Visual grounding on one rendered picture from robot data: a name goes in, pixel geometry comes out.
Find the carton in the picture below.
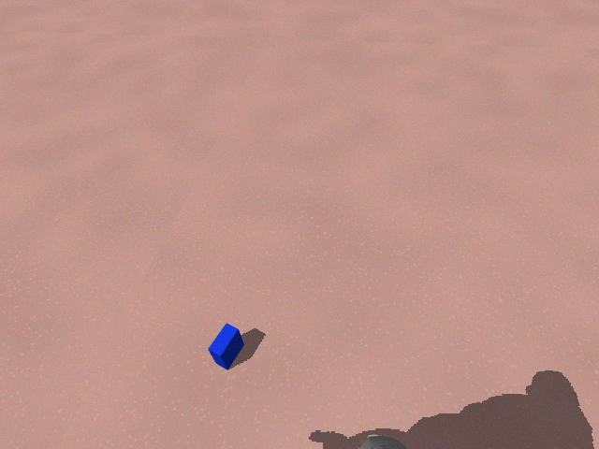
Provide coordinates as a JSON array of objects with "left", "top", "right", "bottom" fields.
[{"left": 208, "top": 323, "right": 244, "bottom": 369}]

